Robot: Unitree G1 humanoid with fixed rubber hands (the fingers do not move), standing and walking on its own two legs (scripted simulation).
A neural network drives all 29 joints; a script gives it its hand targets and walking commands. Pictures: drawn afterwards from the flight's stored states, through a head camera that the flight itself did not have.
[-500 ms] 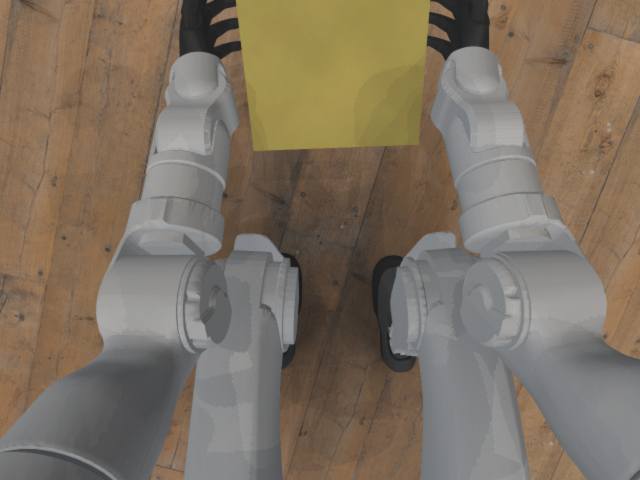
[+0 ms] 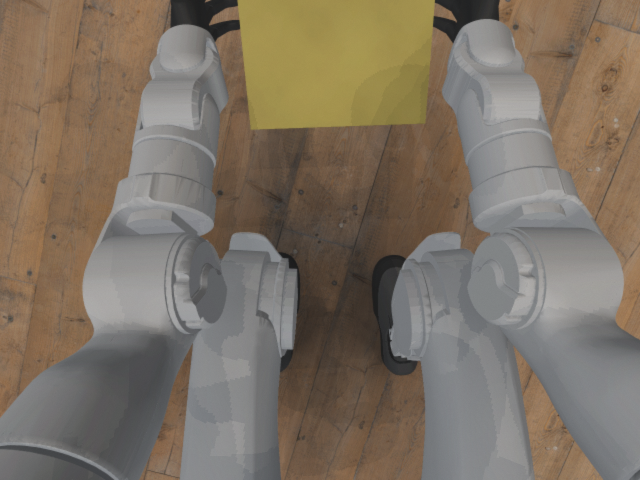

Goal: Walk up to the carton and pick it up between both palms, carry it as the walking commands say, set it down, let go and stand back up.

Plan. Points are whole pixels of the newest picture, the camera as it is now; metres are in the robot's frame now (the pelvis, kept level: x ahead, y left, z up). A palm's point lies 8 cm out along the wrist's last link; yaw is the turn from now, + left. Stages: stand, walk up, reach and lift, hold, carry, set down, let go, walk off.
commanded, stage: set down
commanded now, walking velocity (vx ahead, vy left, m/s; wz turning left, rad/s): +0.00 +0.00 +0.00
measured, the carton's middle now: (331, 49) +0.54 +0.02 -0.24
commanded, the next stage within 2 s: none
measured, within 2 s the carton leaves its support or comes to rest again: rests again in 1.56 s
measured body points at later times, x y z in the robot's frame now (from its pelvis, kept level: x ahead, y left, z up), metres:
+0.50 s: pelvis +0.01 +0.00 +0.00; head +0.35 +0.02 +0.28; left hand +0.55 +0.16 -0.15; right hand +0.55 -0.12 -0.15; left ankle +0.11 +0.11 -0.34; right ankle +0.11 -0.10 -0.34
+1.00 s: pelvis +0.01 +0.00 +0.00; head +0.37 +0.01 +0.28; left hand +0.56 +0.16 -0.16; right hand +0.56 -0.12 -0.16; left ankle +0.11 +0.11 -0.34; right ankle +0.11 -0.10 -0.34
